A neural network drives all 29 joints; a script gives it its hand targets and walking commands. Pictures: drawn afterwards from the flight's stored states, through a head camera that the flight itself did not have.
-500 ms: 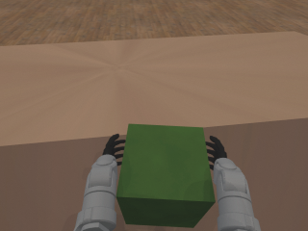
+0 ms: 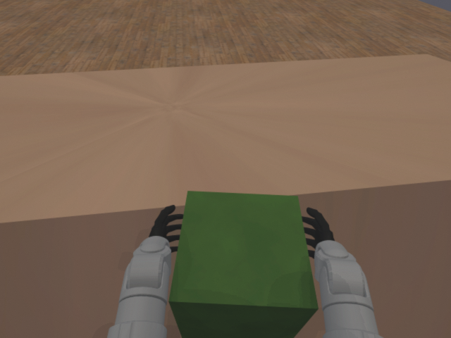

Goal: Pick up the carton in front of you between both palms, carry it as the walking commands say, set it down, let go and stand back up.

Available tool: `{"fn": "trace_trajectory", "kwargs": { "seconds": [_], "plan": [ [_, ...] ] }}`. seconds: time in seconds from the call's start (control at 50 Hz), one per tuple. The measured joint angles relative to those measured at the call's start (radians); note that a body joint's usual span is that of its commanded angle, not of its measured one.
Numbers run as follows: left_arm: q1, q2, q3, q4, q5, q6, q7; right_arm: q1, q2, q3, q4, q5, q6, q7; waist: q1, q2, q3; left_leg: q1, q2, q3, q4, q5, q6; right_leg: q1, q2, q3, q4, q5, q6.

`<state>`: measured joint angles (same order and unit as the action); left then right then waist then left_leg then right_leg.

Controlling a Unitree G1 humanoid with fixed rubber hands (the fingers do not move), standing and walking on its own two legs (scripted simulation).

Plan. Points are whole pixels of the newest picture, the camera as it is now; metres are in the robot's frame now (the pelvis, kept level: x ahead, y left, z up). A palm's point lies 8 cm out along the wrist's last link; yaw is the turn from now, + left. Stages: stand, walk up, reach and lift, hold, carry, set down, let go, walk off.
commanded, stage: reach and lift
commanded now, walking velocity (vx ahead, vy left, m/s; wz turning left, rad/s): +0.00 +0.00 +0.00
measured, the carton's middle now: (238, 272) +0.27 +0.00 -0.04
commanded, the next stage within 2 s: hold in 0.02 s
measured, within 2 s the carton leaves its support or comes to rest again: neither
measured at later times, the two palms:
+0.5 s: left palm (155, 246) +0.27 +0.15 +0.05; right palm (326, 249) +0.27 -0.15 +0.05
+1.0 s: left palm (156, 243) +0.28 +0.15 +0.05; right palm (324, 246) +0.28 -0.15 +0.05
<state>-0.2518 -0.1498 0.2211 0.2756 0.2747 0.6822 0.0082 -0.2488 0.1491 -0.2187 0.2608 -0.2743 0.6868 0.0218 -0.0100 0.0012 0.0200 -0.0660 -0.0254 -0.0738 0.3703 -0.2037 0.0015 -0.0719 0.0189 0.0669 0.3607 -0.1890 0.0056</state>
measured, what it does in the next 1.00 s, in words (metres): stands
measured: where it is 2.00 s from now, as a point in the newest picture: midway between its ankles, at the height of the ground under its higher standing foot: outside the picture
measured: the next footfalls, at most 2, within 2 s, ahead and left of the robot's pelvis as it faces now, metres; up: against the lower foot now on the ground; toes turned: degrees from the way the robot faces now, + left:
left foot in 1.48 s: +0.17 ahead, +0.10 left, +0.00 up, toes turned +10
right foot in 1.80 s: +0.41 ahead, -0.13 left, +0.00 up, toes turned -11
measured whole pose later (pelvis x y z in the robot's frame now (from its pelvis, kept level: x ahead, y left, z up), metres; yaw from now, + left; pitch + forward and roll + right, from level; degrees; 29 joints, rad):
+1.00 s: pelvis +0.00 +0.00 +0.00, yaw +0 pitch -8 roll +0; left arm -0.24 -0.15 0.20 0.20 0.27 0.76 0.00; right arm -0.24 0.15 -0.20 0.19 -0.27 0.77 0.02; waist -0.01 0.00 0.03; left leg -0.02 -0.02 -0.07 0.35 -0.19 0.00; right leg -0.03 0.02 0.07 0.34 -0.18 0.01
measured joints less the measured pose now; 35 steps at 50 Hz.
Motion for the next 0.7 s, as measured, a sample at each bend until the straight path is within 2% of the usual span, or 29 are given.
{"fn": "trace_trajectory", "kwargs": {
  "seconds": [0.22,0.36,0.7],
  "plan": [
    [0.011,0.003,-0.016,-0.075,-0.016,0.056,0.000,0.008,-0.002,0.021,-0.068,0.020,0.054,-0.005,0.007,0.001,-0.004,0.025,0.001,0.000,-0.010,0.011,-0.001,0.023,0.001,0.001,-0.007,0.009,-0.001],
    [-0.033,-0.007,0.028,-0.023,0.010,0.074,-0.012,-0.040,0.009,-0.020,-0.014,-0.001,0.074,0.002,0.008,0.002,0.016,0.026,0.001,-0.003,0.011,0.010,-0.002,0.027,0.002,-0.002,0.010,0.010,-0.002],
    [-0.059,-0.015,0.049,-0.011,0.021,0.057,-0.017,-0.065,0.016,-0.042,-0.004,-0.012,0.059,0.005,0.008,0.000,0.017,0.018,0.000,0.000,0.017,0.004,-0.002,0.017,0.002,0.001,0.019,0.004,-0.001]
  ]
}}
